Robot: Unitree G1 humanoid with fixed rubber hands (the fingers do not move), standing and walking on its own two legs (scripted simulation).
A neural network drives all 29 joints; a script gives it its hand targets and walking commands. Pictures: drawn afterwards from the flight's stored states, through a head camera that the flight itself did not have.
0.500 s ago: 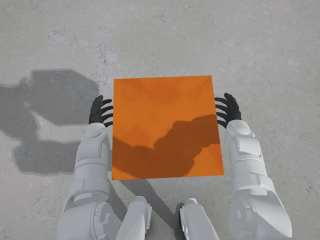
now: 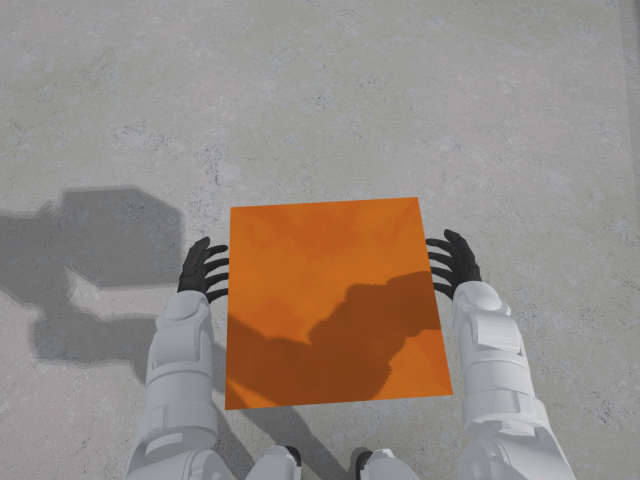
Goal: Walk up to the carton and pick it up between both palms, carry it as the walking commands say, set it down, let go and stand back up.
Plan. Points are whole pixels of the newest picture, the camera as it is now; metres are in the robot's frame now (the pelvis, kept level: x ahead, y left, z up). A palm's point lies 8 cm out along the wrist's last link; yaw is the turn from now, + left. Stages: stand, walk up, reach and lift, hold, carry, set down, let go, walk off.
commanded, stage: reach and lift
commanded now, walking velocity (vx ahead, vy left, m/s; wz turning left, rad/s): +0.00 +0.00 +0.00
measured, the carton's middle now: (329, 307) +0.36 +0.01 -0.11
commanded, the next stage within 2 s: hold in 1.96 s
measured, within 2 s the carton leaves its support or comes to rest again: neither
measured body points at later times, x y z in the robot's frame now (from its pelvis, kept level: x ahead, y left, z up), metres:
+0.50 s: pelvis +0.02 +0.00 +0.04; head +0.05 +0.00 +0.49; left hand +0.34 +0.19 +0.03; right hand +0.35 -0.17 +0.03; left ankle +0.04 +0.12 -0.70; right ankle +0.03 -0.12 -0.70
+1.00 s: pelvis +0.03 -0.01 +0.05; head -0.03 -0.01 +0.50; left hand +0.32 +0.18 +0.09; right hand +0.33 -0.17 +0.09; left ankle +0.04 +0.12 -0.70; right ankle +0.03 -0.12 -0.70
